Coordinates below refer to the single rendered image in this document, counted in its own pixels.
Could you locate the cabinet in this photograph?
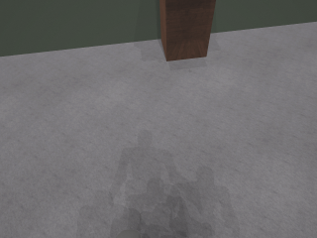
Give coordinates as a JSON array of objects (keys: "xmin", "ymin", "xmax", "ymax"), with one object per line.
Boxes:
[{"xmin": 159, "ymin": 0, "xmax": 216, "ymax": 61}]

